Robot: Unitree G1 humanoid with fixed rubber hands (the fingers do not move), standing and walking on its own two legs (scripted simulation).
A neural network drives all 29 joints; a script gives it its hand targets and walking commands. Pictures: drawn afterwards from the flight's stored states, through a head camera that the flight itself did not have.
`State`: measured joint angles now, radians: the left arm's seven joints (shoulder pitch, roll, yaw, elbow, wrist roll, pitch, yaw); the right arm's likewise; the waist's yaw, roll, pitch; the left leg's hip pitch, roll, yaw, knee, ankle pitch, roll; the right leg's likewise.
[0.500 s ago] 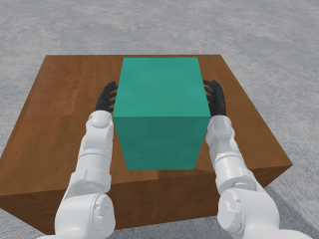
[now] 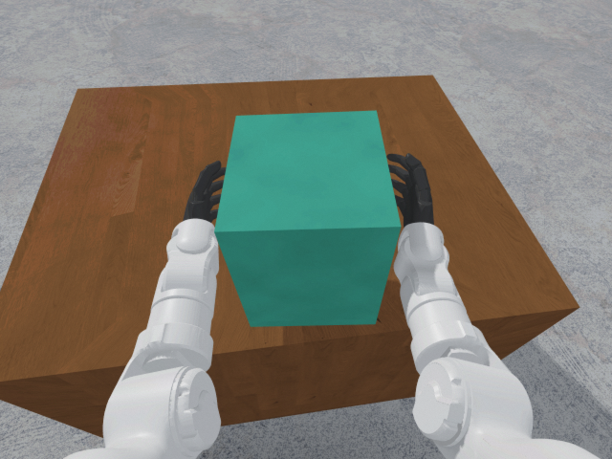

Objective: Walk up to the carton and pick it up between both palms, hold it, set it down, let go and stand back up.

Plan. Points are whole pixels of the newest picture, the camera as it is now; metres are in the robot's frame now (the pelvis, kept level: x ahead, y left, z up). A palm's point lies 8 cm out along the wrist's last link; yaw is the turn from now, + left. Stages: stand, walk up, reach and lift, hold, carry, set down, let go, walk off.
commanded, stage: set down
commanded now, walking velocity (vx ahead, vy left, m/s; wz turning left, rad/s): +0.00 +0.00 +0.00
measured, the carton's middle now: (309, 225) +0.42 -0.01 +0.03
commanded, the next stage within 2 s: none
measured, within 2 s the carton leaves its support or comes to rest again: rests again in 1.78 s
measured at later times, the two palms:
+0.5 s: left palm (206, 222) +0.41 +0.14 +0.05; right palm (411, 216) +0.41 -0.15 +0.07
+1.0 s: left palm (218, 221) +0.43 +0.12 +0.03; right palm (416, 220) +0.41 -0.17 +0.05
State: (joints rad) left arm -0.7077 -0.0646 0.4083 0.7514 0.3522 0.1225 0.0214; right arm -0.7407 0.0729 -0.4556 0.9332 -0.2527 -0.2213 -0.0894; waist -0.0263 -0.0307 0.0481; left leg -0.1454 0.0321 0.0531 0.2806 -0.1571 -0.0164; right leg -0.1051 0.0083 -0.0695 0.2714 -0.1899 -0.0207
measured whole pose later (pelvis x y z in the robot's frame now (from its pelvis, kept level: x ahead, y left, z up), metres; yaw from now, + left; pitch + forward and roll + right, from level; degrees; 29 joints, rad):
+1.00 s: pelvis +0.00 +0.00 -0.01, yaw -2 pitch +14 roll +0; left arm -0.82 -0.03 0.51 1.05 0.34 -0.12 0.05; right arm -0.81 0.10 -0.68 1.00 -0.46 -0.30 -0.05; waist -0.02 -0.02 -0.09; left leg -0.40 0.04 0.10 0.31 -0.15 -0.01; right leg -0.39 0.00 -0.06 0.34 -0.19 -0.02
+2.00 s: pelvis +0.00 +0.00 +0.00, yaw -3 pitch +14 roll +0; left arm -0.84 -0.08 0.61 0.94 0.47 -0.16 0.02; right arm -0.79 0.15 -0.72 0.87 -0.51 -0.29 -0.01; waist -0.01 -0.03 0.00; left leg -0.40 0.04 0.12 0.30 -0.14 -0.01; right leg -0.40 0.00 -0.05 0.34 -0.18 -0.02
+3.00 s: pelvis -0.01 +0.01 -0.02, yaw -5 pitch +23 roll -1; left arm -0.95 0.08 0.35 1.29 0.18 -0.26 0.14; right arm -0.92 -0.05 -0.32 1.20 -0.10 -0.23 -0.10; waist -0.01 -0.01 -0.15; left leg -0.67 0.07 0.14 0.46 -0.19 0.00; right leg -0.65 0.02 -0.04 0.42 -0.18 -0.02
